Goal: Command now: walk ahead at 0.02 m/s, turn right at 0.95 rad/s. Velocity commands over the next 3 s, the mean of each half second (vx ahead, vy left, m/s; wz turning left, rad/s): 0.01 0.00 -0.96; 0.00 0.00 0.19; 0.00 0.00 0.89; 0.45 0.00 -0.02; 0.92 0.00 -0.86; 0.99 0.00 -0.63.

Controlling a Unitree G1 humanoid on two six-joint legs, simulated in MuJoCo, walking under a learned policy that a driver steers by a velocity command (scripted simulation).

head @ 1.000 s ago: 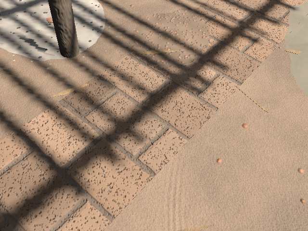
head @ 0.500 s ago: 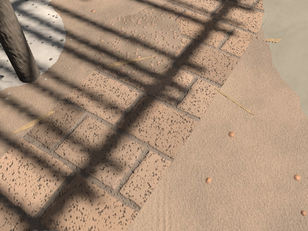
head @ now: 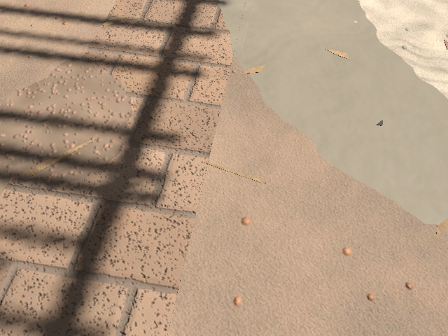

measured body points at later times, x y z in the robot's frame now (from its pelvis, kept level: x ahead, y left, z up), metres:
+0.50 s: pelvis +0.02 -0.04 +0.00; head +0.05 -0.10 +0.45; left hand +0.29 +0.15 -0.07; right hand +0.03 -0.38 -0.11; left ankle +0.07 +0.11 -0.65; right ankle -0.02 -0.13 -0.74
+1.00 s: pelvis +0.06 -0.04 +0.00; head +0.12 -0.04 +0.45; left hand +0.33 +0.16 -0.10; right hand +0.08 -0.36 -0.08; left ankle +0.10 +0.05 -0.74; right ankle -0.01 -0.16 -0.66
